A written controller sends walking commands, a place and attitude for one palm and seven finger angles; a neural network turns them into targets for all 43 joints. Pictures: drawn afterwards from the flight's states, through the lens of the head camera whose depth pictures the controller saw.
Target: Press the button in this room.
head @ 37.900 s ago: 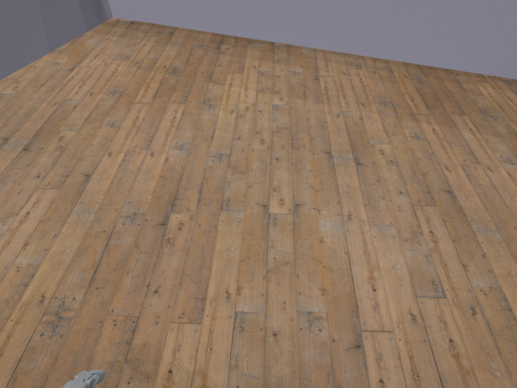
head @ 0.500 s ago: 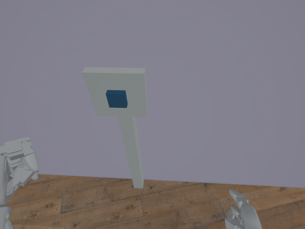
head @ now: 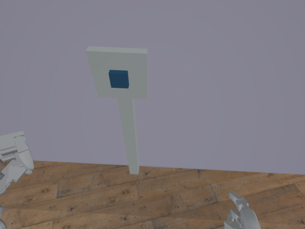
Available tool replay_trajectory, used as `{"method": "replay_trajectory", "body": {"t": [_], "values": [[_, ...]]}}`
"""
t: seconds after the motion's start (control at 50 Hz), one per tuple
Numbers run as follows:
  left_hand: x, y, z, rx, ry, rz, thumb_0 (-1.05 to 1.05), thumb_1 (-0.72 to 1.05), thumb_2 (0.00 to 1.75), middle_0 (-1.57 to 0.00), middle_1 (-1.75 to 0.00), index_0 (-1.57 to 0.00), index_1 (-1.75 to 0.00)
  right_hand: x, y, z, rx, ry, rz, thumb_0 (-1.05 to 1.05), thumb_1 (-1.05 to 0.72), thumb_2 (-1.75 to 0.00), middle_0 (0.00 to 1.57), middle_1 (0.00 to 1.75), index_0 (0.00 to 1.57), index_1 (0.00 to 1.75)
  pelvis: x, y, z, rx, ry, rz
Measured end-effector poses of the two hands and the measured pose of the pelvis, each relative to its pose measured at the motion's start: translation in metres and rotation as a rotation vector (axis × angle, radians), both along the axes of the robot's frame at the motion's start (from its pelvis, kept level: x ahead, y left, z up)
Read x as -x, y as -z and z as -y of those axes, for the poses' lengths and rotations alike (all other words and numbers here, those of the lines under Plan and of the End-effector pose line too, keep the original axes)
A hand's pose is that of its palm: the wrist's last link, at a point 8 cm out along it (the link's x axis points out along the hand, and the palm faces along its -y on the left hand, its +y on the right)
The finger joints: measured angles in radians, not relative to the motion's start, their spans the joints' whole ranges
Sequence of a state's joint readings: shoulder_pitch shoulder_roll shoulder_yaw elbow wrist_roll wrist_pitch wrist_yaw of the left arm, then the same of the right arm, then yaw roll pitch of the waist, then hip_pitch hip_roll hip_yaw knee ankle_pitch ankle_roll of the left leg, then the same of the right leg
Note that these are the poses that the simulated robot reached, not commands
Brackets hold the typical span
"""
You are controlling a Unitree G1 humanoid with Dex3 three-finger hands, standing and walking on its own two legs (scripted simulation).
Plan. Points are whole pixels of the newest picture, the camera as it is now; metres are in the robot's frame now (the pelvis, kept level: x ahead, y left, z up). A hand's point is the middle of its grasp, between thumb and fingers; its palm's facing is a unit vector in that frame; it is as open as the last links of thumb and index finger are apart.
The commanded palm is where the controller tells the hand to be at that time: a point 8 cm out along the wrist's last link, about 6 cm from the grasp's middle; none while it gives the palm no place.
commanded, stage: step back with the hand held close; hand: left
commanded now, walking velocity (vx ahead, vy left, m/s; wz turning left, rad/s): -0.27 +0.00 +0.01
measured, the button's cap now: (119, 78) +0.56 +0.16 +0.09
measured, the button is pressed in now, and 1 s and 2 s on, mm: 0 0 0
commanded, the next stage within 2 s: stop stepping back and stand still in 0.58 s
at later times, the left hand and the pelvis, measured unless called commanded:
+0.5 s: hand out of the picture +0.11 +0.25 +0.19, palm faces +0.48 -0.74 -0.47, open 3.1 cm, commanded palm +0.04 +0.28 +0.19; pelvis -0.07 +0.00 +0.00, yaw +4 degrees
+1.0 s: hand out of the picture +0.02 +0.23 +0.19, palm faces +0.39 -0.79 -0.48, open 3.1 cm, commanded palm -0.04 +0.27 +0.19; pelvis -0.16 -0.02 +0.01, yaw +1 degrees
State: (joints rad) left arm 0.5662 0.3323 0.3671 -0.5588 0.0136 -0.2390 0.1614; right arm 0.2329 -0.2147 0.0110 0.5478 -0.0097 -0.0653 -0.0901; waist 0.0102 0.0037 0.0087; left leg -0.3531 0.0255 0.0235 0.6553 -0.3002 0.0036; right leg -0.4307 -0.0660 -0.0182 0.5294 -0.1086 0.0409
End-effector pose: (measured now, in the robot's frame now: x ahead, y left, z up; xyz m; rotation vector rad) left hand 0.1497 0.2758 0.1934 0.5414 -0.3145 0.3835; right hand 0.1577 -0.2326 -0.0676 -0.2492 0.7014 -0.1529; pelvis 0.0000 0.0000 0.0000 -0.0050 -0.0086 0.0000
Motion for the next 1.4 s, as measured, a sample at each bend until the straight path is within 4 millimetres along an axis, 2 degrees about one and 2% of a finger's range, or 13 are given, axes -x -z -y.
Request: {"method": "replay_trajectory", "body": {"t": [0.12, 0.28, 0.42, 0.5, 0.56, 0.62, 0.7, 0.78, 0.92, 1.0, 1.1, 1.22, 1.4], "values": [[0.013, -0.005, -0.005, -0.044, 0.0, 0.012, 0.02, 0.89, 0.89, -1.3, -1.49, -1.31, -1.5, 0.023, 0.002, 0.001, 0.004, 0.02, -0.008, 0.01, -0.91, -0.9, 0.21, 0.3, 0.2, 0.3, 0.013, 0.0, 0.0, 0.0, -0.029, 0.004], [0.04, -0.003, 0.001, -0.055, -0.02, 0.033, 0.02, 0.89, 0.89, -1.3, -1.49, -1.31, -1.5, 0.035, 0.012, 0.006, 0.001, -0.022, -0.019, 0.01, -0.91, -0.9, 0.21, 0.3, 0.2, 0.3, 0.033, 0.007, 0.006, 0.0, -0.039, 0.003], [0.062, -0.007, -0.005, -0.06, 0.013, 0.056, 0.02, 0.88, 0.89, -1.31, -1.49, -1.31, -1.5, 0.05, 0.006, 0.002, 0.034, -0.006, -0.01, 0.01, -0.91, -0.9, 0.21, 0.3, 0.2, 0.3, 0.058, 0.007, -0.003, 0.024, -0.049, -0.001], [0.078, -0.014, -0.011, -0.083, -0.022, 0.061, 0.02, 0.88, 0.89, -1.31, -1.49, -1.31, -1.5, 0.061, 0.002, -0.006, -0.006, -0.013, 0.009, 0.01, -0.91, -0.9, 0.2, 0.3, 0.2, 0.3, 0.067, 0.001, 0.004, 0.052, -0.065, -0.017], [0.091, -0.014, -0.005, -0.056, -0.037, 0.059, 0.02, 0.89, 0.89, -1.3, -1.49, -1.31, -1.5, 0.067, 0.002, -0.009, -0.034, -0.053, 0.018, 0.01, -0.91, -0.9, 0.2, 0.3, 0.2, 0.3, 0.075, 0.0, 0.012, 0.042, -0.043, -0.045], [0.097, -0.007, 0.013, -0.025, -0.001, 0.035, 0.02, 0.89, 0.89, -1.3, -1.49, -1.31, -1.5, 0.073, 0.008, -0.008, -0.043, -0.088, 0.005, 0.01, -0.91, -0.9, 0.21, 0.3, 0.2, 0.3, 0.091, 0.0, 0.018, 0.036, -0.009, -0.056], [0.1, -0.006, 0.024, 0.005, 0.052, -0.026, 0.02, 0.89, 0.89, -1.31, -1.49, -1.31, -1.5, 0.09, 0.001, -0.001, -0.038, -0.055, -0.049, 0.01, -0.91, -0.9, 0.21, 0.3, 0.2, 0.3, 0.106, -0.011, 0.019, 0.004, -0.005, -0.068], [0.109, -0.003, 0.016, -0.011, 0.059, -0.088, 0.02, 0.88, 0.89, -1.3, -1.49, -1.31, -1.5, 0.106, -0.012, 0.005, -0.005, -0.014, -0.025, 0.01, -0.91, -0.9, 0.21, 0.3, 0.2, 0.3, 0.118, -0.014, 0.015, -0.007, -0.001, -0.079], [0.145, -0.005, 0.005, -0.022, 0.049, -0.1, 0.02, 0.89, 0.89, -1.3, -1.49, -1.31, -1.5, 0.14, -0.027, 0.013, 0.027, 0.0, 0.045, 0.01, -0.91, -0.9, 0.2, 0.3, 0.2, 0.3, 0.148, -0.015, 0.011, -0.015, -0.01, -0.036], [0.171, -0.012, 0.01, -0.022, 0.015, -0.056, 0.02, 0.89, 0.89, -1.3, -1.49, -1.31, -1.5, 0.162, -0.024, 0.014, 0.005, -0.007, 0.055, 0.01, -0.91, -0.9, 0.2, 0.3, 0.2, 0.3, 0.162, -0.015, 0.015, -0.01, -0.016, -0.025], [0.193, -0.005, 0.014, 0.02, -0.034, -0.062, 0.02, 0.89, 0.89, -1.3, -1.49, -1.31, -1.5, 0.188, -0.008, 0.02, -0.011, -0.003, -0.011, 0.01, -0.91, -0.9, 0.21, 0.3, 0.2, 0.3, 0.179, -0.014, 0.022, 0.001, -0.019, -0.013], [0.2, 0.005, 0.014, 0.088, -0.041, -0.025, 0.02, 0.89, 0.89, -1.3, -1.49, -1.31, -1.5, 0.213, -0.001, 0.029, 0.028, 0.013, -0.064, 0.01, -0.91, -0.9, 0.21, 0.3, 0.2, 0.3, 0.186, -0.011, 0.019, -0.01, -0.03, -0.008], [0.201, -0.007, 0.007, -0.023, -0.03, -0.019, 0.02, 0.89, 0.89, -1.3, -1.49, -1.31, -1.5, 0.218, 0.005, 0.018, -0.016, 0.025, -0.015, 0.01, -0.91, -0.9, 0.2, 0.3, 0.2, 0.3, 0.189, -0.007, 0.017, -0.008, -0.039, 0.011]]}}
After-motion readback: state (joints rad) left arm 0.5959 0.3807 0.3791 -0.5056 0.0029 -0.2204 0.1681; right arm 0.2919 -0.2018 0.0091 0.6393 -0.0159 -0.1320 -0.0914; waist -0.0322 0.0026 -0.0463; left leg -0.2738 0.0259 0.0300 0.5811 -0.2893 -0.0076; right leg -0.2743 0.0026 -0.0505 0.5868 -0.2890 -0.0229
